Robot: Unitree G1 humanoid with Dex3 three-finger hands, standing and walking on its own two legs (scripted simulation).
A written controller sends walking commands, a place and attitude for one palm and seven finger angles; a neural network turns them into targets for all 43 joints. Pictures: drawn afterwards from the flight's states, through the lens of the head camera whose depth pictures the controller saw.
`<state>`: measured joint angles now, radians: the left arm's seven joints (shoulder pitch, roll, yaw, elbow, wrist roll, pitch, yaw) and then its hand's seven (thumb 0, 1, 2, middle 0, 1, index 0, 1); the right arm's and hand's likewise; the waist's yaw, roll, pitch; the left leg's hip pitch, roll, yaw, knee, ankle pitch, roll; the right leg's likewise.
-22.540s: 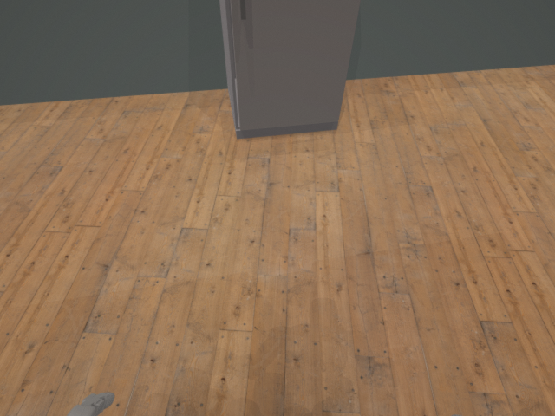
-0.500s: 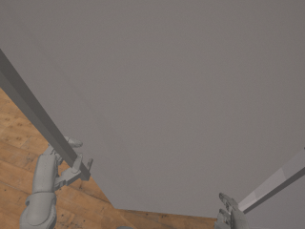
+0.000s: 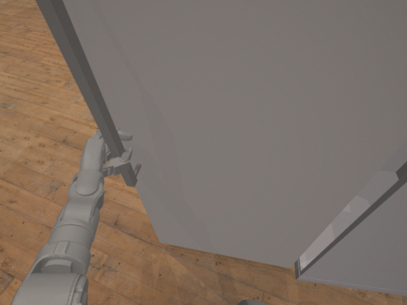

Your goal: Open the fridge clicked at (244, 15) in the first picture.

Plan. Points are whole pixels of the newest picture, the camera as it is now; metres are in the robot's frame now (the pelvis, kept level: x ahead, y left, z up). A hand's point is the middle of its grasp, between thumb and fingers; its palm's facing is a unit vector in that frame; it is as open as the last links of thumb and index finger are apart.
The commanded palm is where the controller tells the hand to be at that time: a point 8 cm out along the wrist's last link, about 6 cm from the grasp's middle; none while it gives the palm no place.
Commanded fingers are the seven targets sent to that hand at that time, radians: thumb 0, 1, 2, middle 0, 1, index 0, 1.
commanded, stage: stop walking and hold the door back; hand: left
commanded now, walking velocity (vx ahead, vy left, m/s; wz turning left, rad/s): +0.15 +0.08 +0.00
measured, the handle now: (104, 101) +0.43 +0.20 +0.18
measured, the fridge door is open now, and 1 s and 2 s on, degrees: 87 85 82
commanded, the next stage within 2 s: loosen the grip on the handle in 0.72 s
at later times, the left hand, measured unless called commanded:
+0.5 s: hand (126, 151) +0.41 +0.19 +0.06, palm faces +0.03 -0.97 -0.23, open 5.7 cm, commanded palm +0.37 +0.27 +0.05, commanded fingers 0.00 0.90 0.90 -0.45 -1.40 -0.45 -1.40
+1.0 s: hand (122, 156) +0.40 +0.19 +0.06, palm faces +0.01 -0.98 -0.17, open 6.9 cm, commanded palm +0.37 +0.24 +0.06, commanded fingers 0.00 -0.31 0.32 -0.45 -1.40 -0.45 -1.40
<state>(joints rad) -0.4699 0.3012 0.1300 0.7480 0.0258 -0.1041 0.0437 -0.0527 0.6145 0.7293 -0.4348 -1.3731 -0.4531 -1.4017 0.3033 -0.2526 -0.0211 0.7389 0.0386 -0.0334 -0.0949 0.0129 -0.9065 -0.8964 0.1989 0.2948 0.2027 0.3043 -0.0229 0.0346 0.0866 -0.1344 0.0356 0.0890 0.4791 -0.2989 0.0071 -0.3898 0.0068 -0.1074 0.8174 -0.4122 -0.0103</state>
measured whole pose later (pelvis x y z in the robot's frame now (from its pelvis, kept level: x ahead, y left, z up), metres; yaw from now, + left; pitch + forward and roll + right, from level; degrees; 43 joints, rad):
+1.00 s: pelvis -0.01 +0.03 -0.01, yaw -1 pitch +2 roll +1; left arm -0.54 0.31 0.20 0.82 0.01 -0.13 -0.09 -0.02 0.44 0.69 -0.42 -1.36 -0.45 -1.40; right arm 0.28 -0.23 0.01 0.65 0.02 -0.12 -0.02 0.01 -0.90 -0.90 0.21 0.30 0.21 0.31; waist -0.06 -0.03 -0.01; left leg -0.34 0.01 0.06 0.58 -0.28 0.01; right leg -0.40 -0.02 0.00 0.59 -0.22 0.00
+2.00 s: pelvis +0.02 +0.04 -0.03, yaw -1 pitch +11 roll -1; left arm -0.49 0.41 0.25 0.80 -0.02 -0.25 -0.19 -0.01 -0.54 0.20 -0.25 -1.15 -0.26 -1.15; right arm 0.34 -0.25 0.00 0.62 0.04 -0.04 -0.02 0.01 -0.91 -0.90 0.20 0.30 0.21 0.30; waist -0.04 0.01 -0.09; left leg -0.58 0.00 0.02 0.80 -0.42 0.03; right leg -0.61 -0.02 -0.02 0.75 -0.33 0.02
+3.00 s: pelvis +0.01 +0.02 -0.03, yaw +1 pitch +7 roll -2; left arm -0.10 0.45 0.37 0.46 -0.28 -0.21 -0.52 -0.01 -0.54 0.20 -0.25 -1.15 -0.25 -1.15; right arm 0.28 -0.28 0.04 0.59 0.06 -0.17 -0.10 0.02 -0.90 -0.90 0.20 0.30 0.21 0.30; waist 0.02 0.02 -0.07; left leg -0.53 0.01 -0.03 0.83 -0.42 0.01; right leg -0.54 -0.01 -0.07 0.77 -0.35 -0.01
